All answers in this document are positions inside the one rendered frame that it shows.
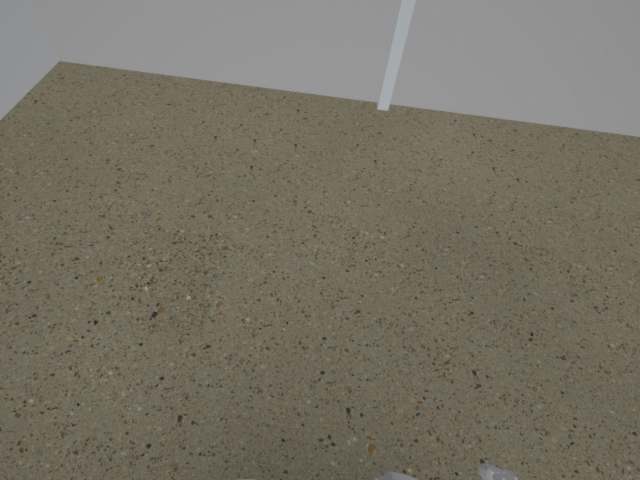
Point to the panel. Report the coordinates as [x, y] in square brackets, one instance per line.
[398, 40]

